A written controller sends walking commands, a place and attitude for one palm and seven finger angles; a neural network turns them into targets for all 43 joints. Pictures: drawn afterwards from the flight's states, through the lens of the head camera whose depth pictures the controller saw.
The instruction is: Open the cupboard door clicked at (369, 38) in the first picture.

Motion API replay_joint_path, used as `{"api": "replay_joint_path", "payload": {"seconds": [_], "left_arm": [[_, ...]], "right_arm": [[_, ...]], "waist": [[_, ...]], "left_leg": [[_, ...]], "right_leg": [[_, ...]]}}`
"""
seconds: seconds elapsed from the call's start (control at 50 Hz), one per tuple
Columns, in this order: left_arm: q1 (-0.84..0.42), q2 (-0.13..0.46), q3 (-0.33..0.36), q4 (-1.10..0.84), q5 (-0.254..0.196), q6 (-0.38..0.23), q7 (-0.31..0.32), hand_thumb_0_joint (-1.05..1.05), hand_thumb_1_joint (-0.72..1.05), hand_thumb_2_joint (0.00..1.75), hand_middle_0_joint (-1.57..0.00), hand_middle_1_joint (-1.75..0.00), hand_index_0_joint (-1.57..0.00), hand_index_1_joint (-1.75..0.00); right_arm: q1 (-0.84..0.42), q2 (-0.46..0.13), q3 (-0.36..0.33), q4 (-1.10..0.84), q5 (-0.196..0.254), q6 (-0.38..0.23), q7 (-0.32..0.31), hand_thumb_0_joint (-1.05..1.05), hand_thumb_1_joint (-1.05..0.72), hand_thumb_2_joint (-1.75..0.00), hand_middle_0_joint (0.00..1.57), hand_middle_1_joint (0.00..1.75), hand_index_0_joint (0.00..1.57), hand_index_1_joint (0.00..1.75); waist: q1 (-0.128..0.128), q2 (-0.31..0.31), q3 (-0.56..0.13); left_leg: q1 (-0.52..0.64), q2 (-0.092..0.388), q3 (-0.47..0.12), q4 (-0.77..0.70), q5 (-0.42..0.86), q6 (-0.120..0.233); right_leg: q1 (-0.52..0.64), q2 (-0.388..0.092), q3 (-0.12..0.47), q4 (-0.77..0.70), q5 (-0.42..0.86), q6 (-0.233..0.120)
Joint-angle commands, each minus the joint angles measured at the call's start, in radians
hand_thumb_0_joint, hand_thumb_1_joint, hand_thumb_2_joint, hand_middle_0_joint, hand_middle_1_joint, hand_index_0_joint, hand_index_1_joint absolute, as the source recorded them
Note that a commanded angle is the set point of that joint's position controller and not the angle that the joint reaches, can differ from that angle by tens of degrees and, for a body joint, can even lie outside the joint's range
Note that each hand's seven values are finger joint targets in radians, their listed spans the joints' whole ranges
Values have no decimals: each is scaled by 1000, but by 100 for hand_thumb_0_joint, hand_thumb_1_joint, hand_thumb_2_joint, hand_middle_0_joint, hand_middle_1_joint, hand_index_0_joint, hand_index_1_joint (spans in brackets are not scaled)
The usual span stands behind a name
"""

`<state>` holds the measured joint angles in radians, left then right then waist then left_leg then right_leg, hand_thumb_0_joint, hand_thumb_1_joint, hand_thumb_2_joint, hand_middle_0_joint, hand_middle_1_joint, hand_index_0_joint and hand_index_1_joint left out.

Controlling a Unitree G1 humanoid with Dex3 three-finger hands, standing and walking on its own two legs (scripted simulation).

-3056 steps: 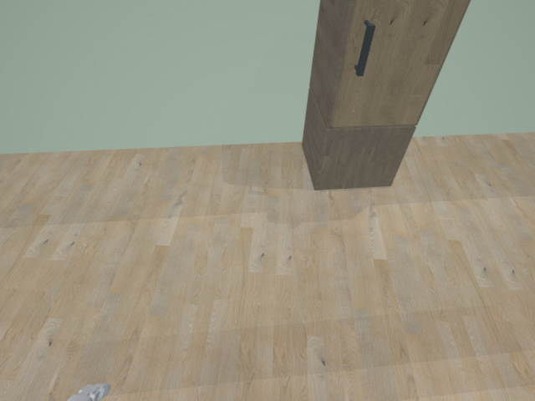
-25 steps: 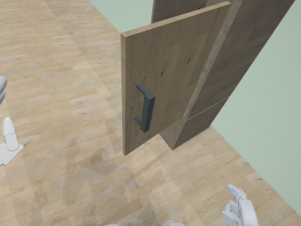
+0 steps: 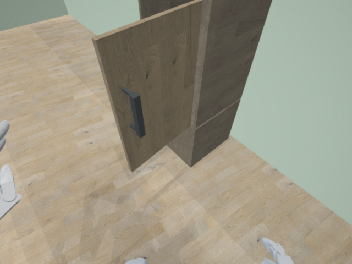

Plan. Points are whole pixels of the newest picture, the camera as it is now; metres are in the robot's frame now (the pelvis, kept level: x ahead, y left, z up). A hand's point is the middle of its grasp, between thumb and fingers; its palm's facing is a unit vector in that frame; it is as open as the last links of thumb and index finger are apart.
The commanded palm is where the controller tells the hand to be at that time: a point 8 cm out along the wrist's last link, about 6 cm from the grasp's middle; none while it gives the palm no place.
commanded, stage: stop stepping back and stand still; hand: left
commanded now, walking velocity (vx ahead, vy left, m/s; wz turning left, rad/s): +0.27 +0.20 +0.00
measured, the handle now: (133, 113) +0.54 +0.17 +0.00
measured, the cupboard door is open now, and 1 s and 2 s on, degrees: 95 95 95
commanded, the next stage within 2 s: let the arm hang, fingers relaxed in 0.52 s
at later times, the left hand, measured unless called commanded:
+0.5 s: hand out of the picture +0.14 +0.27 +0.17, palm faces +0.48 -0.73 -0.49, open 7.4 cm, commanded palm +0.09 +0.30 +0.17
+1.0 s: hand out of the picture +0.02 +0.17 -0.17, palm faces +0.12 -0.98 -0.17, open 6.9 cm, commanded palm none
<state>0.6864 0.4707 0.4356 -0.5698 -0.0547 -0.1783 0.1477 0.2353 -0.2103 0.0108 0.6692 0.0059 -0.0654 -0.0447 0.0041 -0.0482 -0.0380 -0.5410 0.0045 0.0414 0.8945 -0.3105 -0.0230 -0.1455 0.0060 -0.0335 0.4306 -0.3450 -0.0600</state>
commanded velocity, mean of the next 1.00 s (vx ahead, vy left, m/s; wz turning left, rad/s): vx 0.07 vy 0.02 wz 0.00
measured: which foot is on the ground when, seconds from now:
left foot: up 0.00-0.18, down 0.20-1.00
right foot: down 0.00-1.00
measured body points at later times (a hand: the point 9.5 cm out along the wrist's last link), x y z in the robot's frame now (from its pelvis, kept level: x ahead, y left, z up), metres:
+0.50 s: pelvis -0.05 -0.01 -0.01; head -0.05 -0.01 +0.44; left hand +0.11 +0.30 +0.20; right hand +0.12 -0.22 -0.10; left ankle -0.06 +0.11 -0.70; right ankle -0.08 -0.07 -0.74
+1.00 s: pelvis -0.05 +0.00 -0.01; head -0.03 +0.01 +0.44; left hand +0.02 +0.22 -0.15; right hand +0.01 -0.23 -0.16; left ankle -0.05 +0.13 -0.74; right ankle -0.03 -0.08 -0.74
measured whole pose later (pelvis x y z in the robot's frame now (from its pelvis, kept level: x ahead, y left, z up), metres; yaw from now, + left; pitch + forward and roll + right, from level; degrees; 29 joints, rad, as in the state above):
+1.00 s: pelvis -0.05 +0.00 -0.01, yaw +6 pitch -1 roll +0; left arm 0.24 0.15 0.01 0.81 0.01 0.00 0.02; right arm 0.26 -0.18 0.00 0.95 -0.03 0.05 -0.01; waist -0.02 -0.01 0.08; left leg -0.30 0.01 -0.01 0.64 -0.34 0.00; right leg -0.26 0.05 -0.05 0.57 -0.29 -0.07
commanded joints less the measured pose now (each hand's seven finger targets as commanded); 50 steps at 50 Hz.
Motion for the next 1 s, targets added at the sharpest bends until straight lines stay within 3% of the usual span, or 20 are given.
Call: {"api": "replay_joint_path", "payload": {"seconds": [0.0,0.12,0.18,0.24,0.32,0.36,0.4,0.44,0.5,0.58,0.6,0.64,0.7,0.74,0.78,0.8,0.84,0.86,0.9,0.98], "left_arm": [[-142,133,129,6,19,-69,38,0,90,90,-20,-30,-20,-30],[-219,113,71,-29,28,-90,42,0,90,90,-20,-30,-20,-30],[-195,138,97,-138,21,-108,46,0,90,90,-20,-30,-20,-30],[-158,155,131,-165,29,-112,52,0,90,90,-20,-30,-20,-30],[-171,148,145,-131,28,-96,42,0,90,90,-20,-30,-20,-30],[-154,136,145,-74,23,-90,38,0,90,90,-20,-30,-20,-30],[-144,109,111,-13,12,-82,29,0,90,90,-20,-30,-20,-30],[-217,96,87,1,12,-100,21,0,90,90,-20,-30,-20,-30],[-269,85,56,29,26,-107,17,0,90,90,-20,-30,-20,-30],[-303,102,45,-79,31,-104,31,0,90,90,-20,-30,-20,-30],[-283,-130,-307,715,117,87,-108,0,90,90,-20,-30,-20,-30],[-221,-222,-338,700,81,182,-127,0,90,90,-20,-30,-20,-30],[-348,-206,-363,787,85,179,-126,0,90,90,-20,-30,-20,-30],[-409,-192,-373,907,79,180,-128,0,90,90,-20,-30,-20,-30],[-360,-163,-371,1046,73,182,-128,0,90,90,-20,-30,-20,-30],[-322,-124,-367,1114,76,177,-128,0,90,90,-20,-30,-20,-30],[-367,-32,-370,1197,80,169,-129,0,90,90,-20,-30,-20,-30],[-408,-26,-378,1226,80,169,-131,0,90,90,-20,-30,-20,-30],[-443,-104,-385,1309,73,159,-121,0,90,90,-20,-30,-20,-30],[-447,-169,-385,1392,67,154,-110,0,90,90,-20,-30,-20,-30]], "right_arm": [[-128,-98,-42,-164,4,-65,-35,0,-90,-90,20,30,20,30],[-112,-133,-70,-179,1,-70,-27,0,-90,-90,20,30,20,30],[-96,-144,-74,-196,-1,-71,-23,0,-90,-90,20,30,20,30],[-76,-132,-72,-195,-4,-85,-16,0,-90,-90,20,30,20,30],[-106,-130,-55,-195,-6,-98,-31,0,-90,-90,20,30,20,30],[-104,-126,-62,-199,-2,-91,-32,0,-90,-90,20,30,20,30],[-94,-116,-73,-194,1,-73,-24,0,-90,-90,20,30,20,30],[-78,-128,-71,-174,-3,-82,-16,0,-90,-90,20,30,20,30],[-84,-101,-41,-163,-8,-81,-22,0,-90,-90,20,30,20,30],[-120,-95,-39,-177,-15,-106,-41,0,-90,-90,20,30,20,30],[-33,-185,-68,68,-26,-107,72,0,-90,-90,20,30,20,30],[63,-192,-66,-2,-18,-9,57,0,-90,-90,20,30,20,30],[31,-203,-58,-33,-65,9,33,0,-90,-90,20,30,20,30],[7,-194,-56,5,-63,18,29,0,-90,-90,20,30,20,30],[-62,-178,-48,29,-43,41,27,0,-90,-90,20,30,20,30],[-82,-144,-41,42,-29,50,30,0,-90,-90,20,30,20,30],[-50,-79,-37,69,-19,73,37,0,-90,-90,20,30,20,30],[-13,-89,-39,96,-24,80,42,0,-90,-90,20,30,20,30],[-13,-64,-42,170,-25,87,31,0,-90,-90,20,30,20,30],[76,-29,-44,255,-24,80,26,0,-90,-90,20,30,20,30]], "waist": [[-14,-35,-37],[2,-124,-11],[-16,80,-72],[-6,269,-76],[-10,230,50],[-11,106,65],[-7,-156,89],[-18,-99,73],[-18,-34,53],[5,-29,-2],[-73,83,7],[-61,328,-62],[-44,45,-84],[-30,32,-101],[28,84,-105],[49,40,-102],[5,-82,-10],[-21,-4,10],[-23,-51,51],[-41,62,-17]], "left_leg": [[20,3,40,-113,18,21],[179,-7,58,-362,28,70],[404,57,-25,-505,257,111],[473,216,-221,-474,424,192],[141,201,-178,-579,-76,144],[63,100,-92,-456,-180,89],[-29,-1,-4,-40,-119,34],[-77,24,-71,136,-93,24],[48,52,-24,-60,-14,30],[295,5,53,-376,112,45],[306,78,-54,-310,431,63],[403,305,-324,-439,823,230],[394,328,-403,-425,896,292],[441,278,-296,-410,938,251],[291,195,-175,-396,624,159],[209,113,-119,-350,351,97],[161,-22,-18,-235,-147,13],[237,-14,-23,-218,-159,15],[233,-2,-45,-180,-75,20],[354,34,-70,-395,149,32]], "right_leg": [[93,-256,139,-38,802,-5],[88,-265,189,-29,701,33],[-11,-153,109,130,567,84],[-208,-30,25,214,-20,97],[-21,-17,-15,104,-50,52],[15,-63,130,-48,-70,11],[-39,-310,544,-256,-213,-111],[-3,-341,465,-226,59,-131],[-15,-260,220,-138,319,-99],[-22,-195,133,-91,307,-43],[-183,-209,-4,201,530,5],[-329,-9,-13,539,-248,76],[-373,-17,90,641,-298,80],[-314,-24,68,503,-210,84],[-59,-23,48,219,-1,79],[54,-47,110,71,171,75],[-77,-307,432,-137,209,-40],[-147,-308,380,-149,139,-81],[-127,-224,335,-133,279,-71],[-56,-164,193,-52,381,-38]]}}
